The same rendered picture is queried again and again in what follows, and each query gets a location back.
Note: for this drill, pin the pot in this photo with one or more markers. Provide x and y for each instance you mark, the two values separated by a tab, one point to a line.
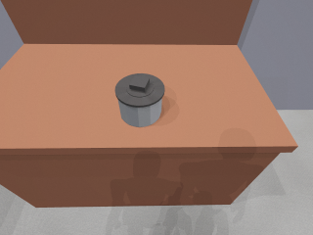
142	116

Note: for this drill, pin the knob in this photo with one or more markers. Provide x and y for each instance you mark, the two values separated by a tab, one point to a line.
139	83

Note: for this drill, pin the lid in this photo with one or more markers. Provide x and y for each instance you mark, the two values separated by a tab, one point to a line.
139	99

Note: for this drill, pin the table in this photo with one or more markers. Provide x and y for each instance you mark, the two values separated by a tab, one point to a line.
63	143

